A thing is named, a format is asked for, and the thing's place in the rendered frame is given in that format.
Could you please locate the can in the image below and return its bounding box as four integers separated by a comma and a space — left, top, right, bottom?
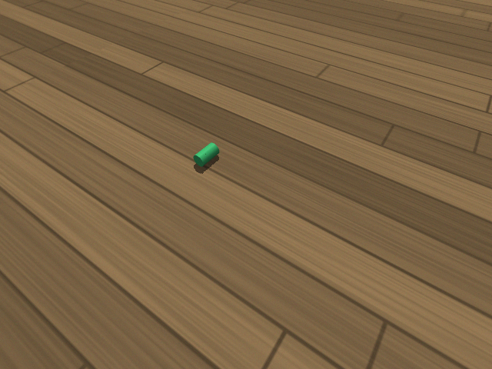
194, 143, 219, 167

